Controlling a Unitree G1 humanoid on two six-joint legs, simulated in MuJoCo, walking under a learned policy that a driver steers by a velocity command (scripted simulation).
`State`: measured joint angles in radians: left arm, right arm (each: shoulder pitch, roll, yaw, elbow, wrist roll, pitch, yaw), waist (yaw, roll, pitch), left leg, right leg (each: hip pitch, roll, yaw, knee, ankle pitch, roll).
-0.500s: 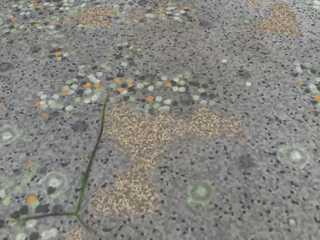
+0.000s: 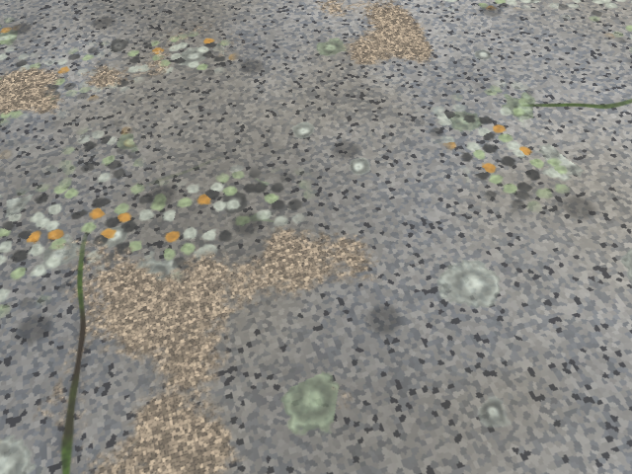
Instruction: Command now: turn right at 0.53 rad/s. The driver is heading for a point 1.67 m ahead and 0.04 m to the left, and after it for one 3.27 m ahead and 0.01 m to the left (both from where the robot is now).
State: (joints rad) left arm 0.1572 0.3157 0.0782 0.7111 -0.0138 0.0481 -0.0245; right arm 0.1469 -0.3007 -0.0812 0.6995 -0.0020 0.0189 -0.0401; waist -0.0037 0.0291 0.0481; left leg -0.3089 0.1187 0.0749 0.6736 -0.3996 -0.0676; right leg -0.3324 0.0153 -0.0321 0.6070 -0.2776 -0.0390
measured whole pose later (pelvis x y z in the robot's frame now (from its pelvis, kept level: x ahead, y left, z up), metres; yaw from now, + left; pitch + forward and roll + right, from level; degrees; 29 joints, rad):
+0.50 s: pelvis +0.01 +0.01 +0.01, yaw -13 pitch +1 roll +1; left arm 0.14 0.29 0.04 0.69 0.00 0.04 0.02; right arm 0.17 -0.27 -0.06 0.73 -0.02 -0.02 -0.01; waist 0.00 -0.03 0.03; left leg -0.25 -0.01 -0.05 0.49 -0.25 -0.01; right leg -0.31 0.11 0.17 0.56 -0.27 -0.03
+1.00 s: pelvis +0.03 +0.02 +0.01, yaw -14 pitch -2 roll +0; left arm 0.20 0.24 0.03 0.82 0.01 0.02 0.02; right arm 0.19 -0.25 -0.02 0.79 -0.01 -0.02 -0.01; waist 0.00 0.00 0.04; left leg -0.19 -0.02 -0.03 0.51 -0.30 0.00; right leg -0.23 0.06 0.13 0.53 -0.26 -0.01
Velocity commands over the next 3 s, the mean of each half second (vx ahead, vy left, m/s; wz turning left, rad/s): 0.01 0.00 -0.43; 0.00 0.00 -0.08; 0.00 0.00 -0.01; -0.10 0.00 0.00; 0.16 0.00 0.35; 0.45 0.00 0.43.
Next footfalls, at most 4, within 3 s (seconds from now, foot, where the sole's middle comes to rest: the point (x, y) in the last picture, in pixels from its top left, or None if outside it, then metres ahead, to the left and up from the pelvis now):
0.46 left None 0.08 0.13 -0.76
2.00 right None -0.05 -0.10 -0.76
2.72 left None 0.14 0.21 -0.76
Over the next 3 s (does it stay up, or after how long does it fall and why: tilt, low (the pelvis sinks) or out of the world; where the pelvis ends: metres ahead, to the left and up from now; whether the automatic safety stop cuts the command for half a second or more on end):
stays up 0.16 0.16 0.02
